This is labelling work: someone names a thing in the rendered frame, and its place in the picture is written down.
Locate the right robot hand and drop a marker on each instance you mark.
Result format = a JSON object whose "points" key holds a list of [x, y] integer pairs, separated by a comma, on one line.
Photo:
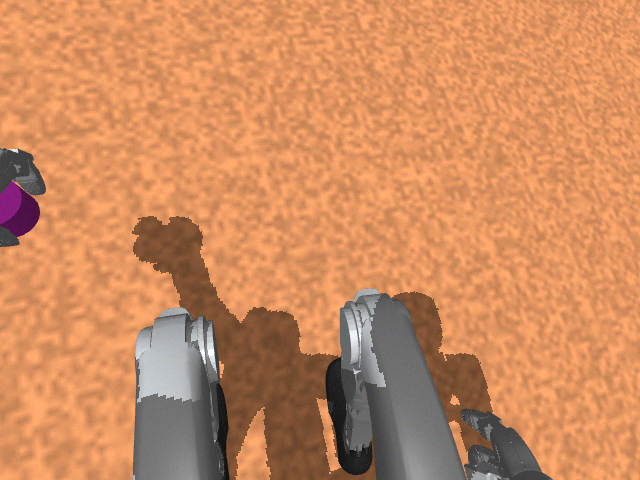
{"points": [[510, 454]]}

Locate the left robot hand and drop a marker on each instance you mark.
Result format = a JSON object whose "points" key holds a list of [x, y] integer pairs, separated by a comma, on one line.
{"points": [[17, 165]]}

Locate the tin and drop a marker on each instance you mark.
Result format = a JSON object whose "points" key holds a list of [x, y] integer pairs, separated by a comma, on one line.
{"points": [[19, 212]]}

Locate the right robot foot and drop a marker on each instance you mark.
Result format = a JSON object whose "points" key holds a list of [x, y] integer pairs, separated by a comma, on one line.
{"points": [[353, 462]]}

